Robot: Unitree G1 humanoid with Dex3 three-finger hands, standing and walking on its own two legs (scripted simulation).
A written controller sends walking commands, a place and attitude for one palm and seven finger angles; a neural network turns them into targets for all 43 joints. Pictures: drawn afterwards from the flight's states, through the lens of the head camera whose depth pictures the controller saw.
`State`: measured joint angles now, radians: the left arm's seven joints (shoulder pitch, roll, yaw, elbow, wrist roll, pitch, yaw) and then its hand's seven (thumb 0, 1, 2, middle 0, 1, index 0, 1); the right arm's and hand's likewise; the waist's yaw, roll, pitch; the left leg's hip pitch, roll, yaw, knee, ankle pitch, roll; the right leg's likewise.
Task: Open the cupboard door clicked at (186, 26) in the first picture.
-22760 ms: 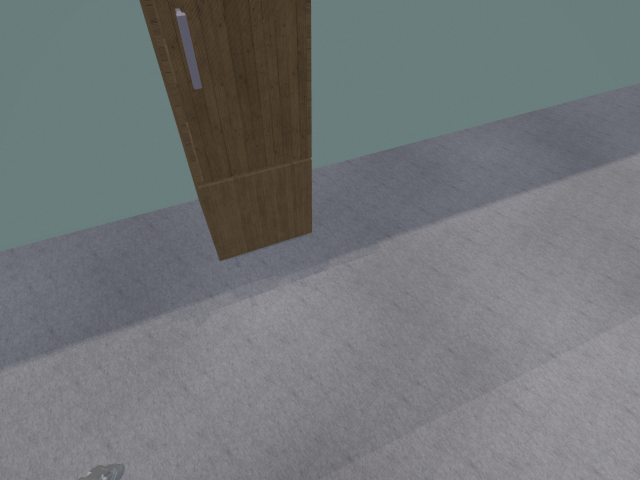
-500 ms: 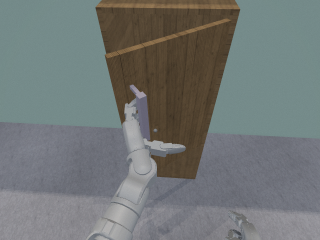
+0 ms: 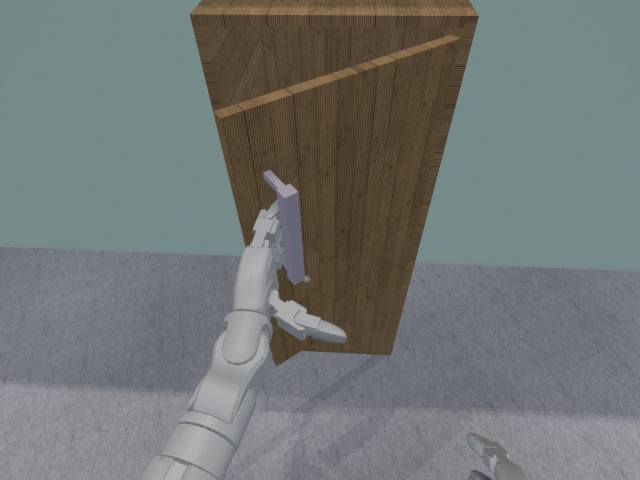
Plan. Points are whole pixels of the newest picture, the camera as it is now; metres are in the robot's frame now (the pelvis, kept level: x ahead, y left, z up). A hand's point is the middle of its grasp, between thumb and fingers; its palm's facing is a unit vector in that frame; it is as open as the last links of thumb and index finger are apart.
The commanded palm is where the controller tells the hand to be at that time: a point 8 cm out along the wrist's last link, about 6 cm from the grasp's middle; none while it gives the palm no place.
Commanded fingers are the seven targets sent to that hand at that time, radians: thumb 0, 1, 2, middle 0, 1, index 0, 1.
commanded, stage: slide the hand sideways off the handle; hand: left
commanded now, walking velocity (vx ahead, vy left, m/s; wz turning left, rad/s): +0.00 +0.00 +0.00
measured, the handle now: (284, 230) +0.41 +0.07 +0.10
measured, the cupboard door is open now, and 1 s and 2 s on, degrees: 38 38 38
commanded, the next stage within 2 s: draw the hand back to the body in 0.78 s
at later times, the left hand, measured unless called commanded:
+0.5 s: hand (260, 314) +0.28 +0.09 +0.09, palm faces -0.03 -1.00 -0.03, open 16.4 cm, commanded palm +0.26 +0.14 +0.10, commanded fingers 0.00 -0.50 0.30 -0.15 -0.30 -0.15 -0.30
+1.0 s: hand (225, 340) +0.25 +0.12 +0.10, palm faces -0.04 -1.00 -0.04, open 16.3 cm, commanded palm +0.22 +0.18 +0.11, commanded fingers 0.00 -0.50 0.30 -0.15 -0.30 -0.15 -0.30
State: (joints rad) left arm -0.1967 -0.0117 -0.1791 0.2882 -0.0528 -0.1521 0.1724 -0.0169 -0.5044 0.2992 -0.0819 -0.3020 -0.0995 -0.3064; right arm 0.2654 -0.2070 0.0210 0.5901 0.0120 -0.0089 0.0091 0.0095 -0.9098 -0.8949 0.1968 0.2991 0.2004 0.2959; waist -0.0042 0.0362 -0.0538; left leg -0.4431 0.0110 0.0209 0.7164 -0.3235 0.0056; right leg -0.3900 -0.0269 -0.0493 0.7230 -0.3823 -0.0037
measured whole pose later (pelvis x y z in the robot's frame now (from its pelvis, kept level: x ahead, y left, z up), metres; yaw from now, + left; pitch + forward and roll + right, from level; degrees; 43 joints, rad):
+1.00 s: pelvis +0.02 -0.02 +0.00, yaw +1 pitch +3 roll +0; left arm 0.32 0.17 0.02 -0.18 -0.19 -0.16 -0.14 -0.02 -0.50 0.30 -0.15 -0.30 -0.15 -0.30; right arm 0.24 -0.23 0.03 0.55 0.03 -0.12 -0.05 0.01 -0.91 -0.90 0.20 0.30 0.20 0.30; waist 0.01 0.05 -0.06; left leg -0.43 0.03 -0.01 0.75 -0.37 -0.02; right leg -0.36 -0.01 -0.07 0.74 -0.43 -0.02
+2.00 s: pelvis +0.03 +0.01 +0.03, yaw -1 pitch -4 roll +0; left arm 0.47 0.33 0.28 -0.39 -0.04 -0.09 0.12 0.00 0.45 0.71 -0.19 -0.30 -0.19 -0.30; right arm 0.18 -0.22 0.03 0.64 0.00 -0.09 -0.07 0.01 -0.91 -0.89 0.20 0.30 0.20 0.30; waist 0.06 0.05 0.02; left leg -0.11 0.00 0.04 0.41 -0.24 0.01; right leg -0.04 -0.02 -0.04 0.37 -0.26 0.01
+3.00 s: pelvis -0.01 +0.01 +0.02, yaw -2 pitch +0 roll -1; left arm 0.57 0.44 0.40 -0.51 -0.05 -0.14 0.13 0.01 0.89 0.90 -0.21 -0.30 -0.21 -0.30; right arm 0.16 -0.23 -0.01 0.55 0.02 0.01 -0.09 0.01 -0.91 -0.89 0.20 0.30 0.20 0.30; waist 0.00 0.01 0.06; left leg -0.30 0.02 0.04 0.50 -0.20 0.02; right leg -0.23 -0.01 -0.03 0.45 -0.22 0.02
